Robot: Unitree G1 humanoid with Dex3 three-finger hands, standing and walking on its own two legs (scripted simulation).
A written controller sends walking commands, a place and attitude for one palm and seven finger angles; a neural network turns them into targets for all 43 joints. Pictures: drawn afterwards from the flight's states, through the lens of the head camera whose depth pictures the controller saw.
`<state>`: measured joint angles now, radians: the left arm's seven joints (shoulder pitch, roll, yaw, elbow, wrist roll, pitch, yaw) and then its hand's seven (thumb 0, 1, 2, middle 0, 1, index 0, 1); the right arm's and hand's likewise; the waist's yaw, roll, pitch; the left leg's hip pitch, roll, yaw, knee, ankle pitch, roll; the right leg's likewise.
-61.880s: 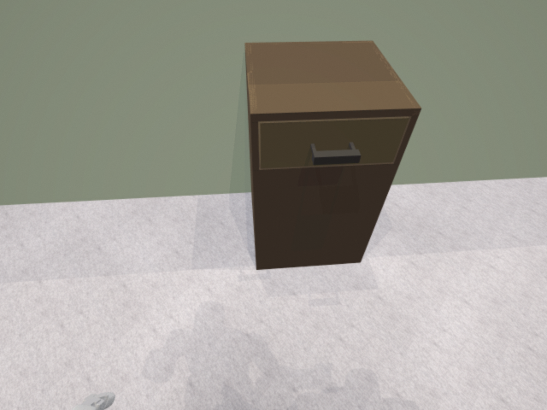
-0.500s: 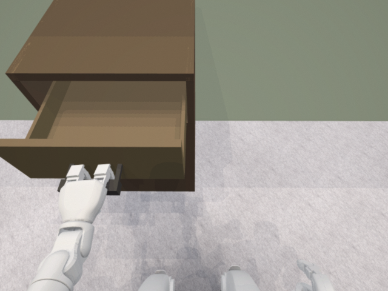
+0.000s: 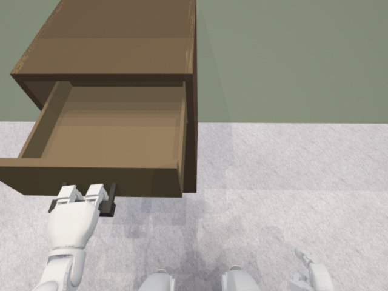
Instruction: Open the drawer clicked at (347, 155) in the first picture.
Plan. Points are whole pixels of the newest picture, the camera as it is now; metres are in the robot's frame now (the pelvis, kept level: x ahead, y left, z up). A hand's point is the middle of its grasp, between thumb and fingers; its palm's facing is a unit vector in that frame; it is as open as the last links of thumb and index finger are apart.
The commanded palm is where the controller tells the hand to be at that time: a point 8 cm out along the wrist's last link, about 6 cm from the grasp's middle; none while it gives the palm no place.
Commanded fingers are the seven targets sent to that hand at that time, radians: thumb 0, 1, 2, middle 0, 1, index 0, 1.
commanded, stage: pull the drawer open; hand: left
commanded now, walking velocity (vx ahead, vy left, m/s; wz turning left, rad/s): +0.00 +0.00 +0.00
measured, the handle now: (86, 197) +0.31 +0.26 -0.03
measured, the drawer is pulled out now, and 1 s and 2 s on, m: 0.25 0.30 0.30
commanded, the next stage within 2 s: open the thumb to release the handle in 0.52 s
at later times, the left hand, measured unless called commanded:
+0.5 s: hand (79, 253) +0.20 +0.25 -0.05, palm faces -0.04 -0.04 -1.00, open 6.0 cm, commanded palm +0.16 +0.26 +0.00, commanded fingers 0.00 0.90 0.90 -0.40 -1.35 -0.40 -1.35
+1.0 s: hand (76, 250) +0.21 +0.25 -0.05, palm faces -0.03 -0.03 -1.00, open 9.7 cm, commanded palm +0.19 +0.25 +0.00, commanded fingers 0.00 -0.50 0.30 -0.30 -1.20 -0.30 -1.20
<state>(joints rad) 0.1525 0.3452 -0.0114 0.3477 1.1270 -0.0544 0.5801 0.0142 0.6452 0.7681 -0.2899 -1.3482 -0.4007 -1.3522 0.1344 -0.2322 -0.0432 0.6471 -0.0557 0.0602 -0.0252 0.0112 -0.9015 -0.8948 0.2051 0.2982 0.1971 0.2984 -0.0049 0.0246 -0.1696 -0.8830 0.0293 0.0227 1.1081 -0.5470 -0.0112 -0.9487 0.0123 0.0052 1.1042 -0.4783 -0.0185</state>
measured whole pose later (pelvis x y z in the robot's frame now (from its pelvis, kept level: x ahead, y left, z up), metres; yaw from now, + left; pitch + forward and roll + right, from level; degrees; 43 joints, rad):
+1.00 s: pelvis -0.01 -0.01 -0.01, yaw +1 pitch +18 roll +1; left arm 0.28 0.34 -0.01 0.21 1.09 -0.03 0.57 0.00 0.12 0.57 -0.33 -1.26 -0.37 -1.27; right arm 0.11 -0.22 -0.02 0.64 -0.06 0.05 -0.05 0.01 -0.90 -0.89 0.21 0.30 0.20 0.30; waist 0.02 0.03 -0.17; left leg -0.93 0.02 0.00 1.17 -0.56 -0.02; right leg -0.99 0.00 -0.02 1.17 -0.50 -0.03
